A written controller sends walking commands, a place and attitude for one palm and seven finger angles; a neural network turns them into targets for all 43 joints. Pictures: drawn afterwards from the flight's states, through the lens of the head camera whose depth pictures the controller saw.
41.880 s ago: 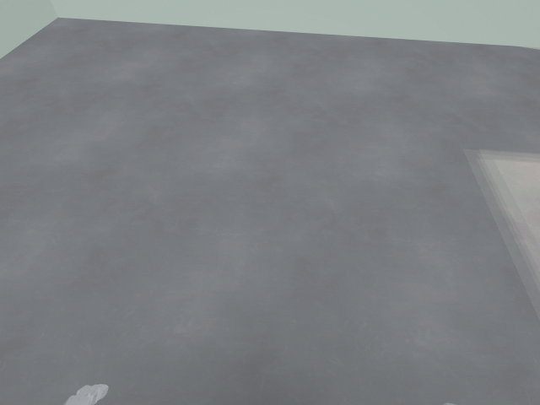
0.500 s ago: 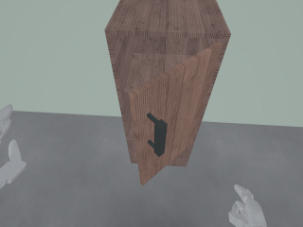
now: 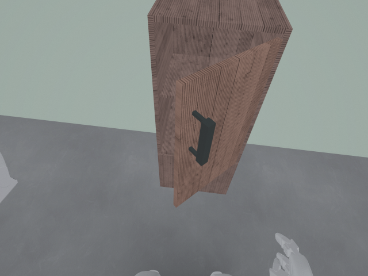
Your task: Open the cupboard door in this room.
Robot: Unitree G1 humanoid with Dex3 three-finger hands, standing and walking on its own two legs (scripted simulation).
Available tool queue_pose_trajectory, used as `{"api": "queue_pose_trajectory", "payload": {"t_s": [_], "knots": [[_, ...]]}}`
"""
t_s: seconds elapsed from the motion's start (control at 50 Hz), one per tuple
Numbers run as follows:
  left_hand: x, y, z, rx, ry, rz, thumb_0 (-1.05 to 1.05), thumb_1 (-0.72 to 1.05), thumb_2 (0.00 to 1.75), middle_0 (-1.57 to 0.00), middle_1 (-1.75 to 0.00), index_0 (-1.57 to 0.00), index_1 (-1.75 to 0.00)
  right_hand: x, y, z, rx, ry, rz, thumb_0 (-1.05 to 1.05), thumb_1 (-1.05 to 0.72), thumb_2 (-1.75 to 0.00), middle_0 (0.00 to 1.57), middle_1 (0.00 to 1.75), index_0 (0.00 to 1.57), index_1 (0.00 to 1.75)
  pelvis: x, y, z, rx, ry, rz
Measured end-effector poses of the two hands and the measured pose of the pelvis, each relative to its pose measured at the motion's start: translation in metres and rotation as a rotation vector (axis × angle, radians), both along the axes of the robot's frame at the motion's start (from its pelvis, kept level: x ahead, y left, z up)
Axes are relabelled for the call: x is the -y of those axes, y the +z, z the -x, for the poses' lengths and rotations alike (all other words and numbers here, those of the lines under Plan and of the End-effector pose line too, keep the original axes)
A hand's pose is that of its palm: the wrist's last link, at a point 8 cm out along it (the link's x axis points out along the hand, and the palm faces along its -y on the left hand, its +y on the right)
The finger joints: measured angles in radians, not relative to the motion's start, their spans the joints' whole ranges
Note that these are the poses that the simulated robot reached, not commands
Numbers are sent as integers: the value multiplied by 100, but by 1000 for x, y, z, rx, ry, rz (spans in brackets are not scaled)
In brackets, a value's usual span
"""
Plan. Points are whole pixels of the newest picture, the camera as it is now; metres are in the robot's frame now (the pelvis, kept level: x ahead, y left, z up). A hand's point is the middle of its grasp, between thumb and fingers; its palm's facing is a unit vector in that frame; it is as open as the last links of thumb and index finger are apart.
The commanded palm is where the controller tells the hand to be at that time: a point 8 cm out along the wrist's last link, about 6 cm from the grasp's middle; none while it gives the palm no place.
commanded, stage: step back with the hand held close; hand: left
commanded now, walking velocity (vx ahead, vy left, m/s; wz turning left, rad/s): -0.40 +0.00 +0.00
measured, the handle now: (199, 138) +0.44 -0.01 +0.04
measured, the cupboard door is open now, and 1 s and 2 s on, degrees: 46 46 46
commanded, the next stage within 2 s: stop stepping back and stand still in 0.64 s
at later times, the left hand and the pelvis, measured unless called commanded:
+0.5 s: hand (22, 226) +0.15 +0.22 +0.18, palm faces +0.34 -0.82 -0.46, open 7.5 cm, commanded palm +0.07 +0.27 +0.20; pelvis -0.10 -0.02 +0.01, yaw -5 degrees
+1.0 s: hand out of the picture -0.03 +0.21 +0.19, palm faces +0.37 -0.79 -0.49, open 7.4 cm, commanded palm -0.07 +0.25 +0.20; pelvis -0.23 -0.04 +0.02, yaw -5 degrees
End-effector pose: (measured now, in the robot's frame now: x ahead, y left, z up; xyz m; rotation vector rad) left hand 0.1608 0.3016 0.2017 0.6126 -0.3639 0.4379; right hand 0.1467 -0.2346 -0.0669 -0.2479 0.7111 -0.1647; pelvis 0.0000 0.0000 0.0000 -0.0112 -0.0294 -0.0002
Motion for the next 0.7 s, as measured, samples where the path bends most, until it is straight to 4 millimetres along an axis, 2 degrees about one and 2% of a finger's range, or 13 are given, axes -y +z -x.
{"api": "queue_pose_trajectory", "payload": {"t_s": [0.18,0.26,0.32,0.38,0.46,0.5,0.56,0.64,0.7], "knots": [[-2,-6,18,-51,-77,0,2,88,90,-21,-30,-21,-30,2,8,19,-19,-7,40,2,-90,-90,20,30,20,30,-10,2,28,-29,14,15],[-11,4,34,-54,-43,-32,2,88,89,-22,-30,-21,-30,-3,12,27,-13,-9,42,2,-90,-90,20,30,20,30,-9,8,35,-38,25,46],[-14,10,46,-32,-4,12,2,88,89,-21,-30,-21,-30,-9,16,32,-12,10,24,2,-90,-90,20,30,20,30,-6,16,39,-69,-5,42],[-5,7,49,-34,1,77,2,88,90,-21,-30,-21,-30,-13,18,35,1,37,1,2,-90,-90,20,30,20,30,-1,20,51,-98,-38,35],[22,0,48,-62,-86,80,2,89,90,-21,-30,-21,-30,-10,13,43,33,59,-37,2,-90,-90,20,30,20,30,12,15,80,-122,-76,6],[38,-1,51,-85,-152,56,2,89,90,-21,-30,-21,-30,-3,10,52,39,50,-47,2,-90,-90,20,30,21,30,16,13,97,-111,-87,22],[53,5,62,-108,-232,15,2,88,90,-21,-30,-21,-30,9,15,75,26,-7,-51,2,-90,-90,20,30,21,30,21,15,107,-92,-82,23],[48,10,79,-135,-248,-34,2,88,89,-22,-30,-21,-30,28,25,107,3,-64,15,2,-90,-90,20,30,21,30,21,18,112,-97,-102,13],[38,8,89,-141,-226,-6,2,88,89,-22,-30,-22,-30,39,30,130,-20,-90,49,2,-90,-90,20,30,20,30,19,22,128,-81,-100,1]]}}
